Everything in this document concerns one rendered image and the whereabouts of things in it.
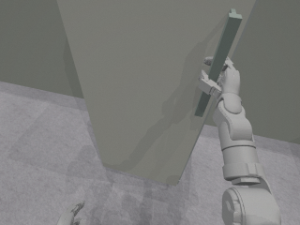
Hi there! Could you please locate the right robot upper arm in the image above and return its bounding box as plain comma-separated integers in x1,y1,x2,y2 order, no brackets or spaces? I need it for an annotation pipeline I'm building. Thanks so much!
221,187,281,225

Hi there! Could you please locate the handle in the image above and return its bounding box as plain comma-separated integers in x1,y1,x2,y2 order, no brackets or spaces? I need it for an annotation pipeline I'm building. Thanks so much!
194,8,243,117

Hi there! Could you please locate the fridge door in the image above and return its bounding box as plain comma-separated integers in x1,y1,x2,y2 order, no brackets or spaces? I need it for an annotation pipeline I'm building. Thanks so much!
56,0,256,187

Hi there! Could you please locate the right robot forearm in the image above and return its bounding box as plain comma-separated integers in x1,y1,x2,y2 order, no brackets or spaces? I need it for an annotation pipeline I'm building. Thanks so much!
212,93,281,225

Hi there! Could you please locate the robot left hand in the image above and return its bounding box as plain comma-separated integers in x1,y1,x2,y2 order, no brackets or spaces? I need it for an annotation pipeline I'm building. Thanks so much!
56,200,85,225

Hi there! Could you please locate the robot right hand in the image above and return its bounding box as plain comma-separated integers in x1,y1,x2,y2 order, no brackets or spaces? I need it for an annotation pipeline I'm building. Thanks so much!
198,56,241,102

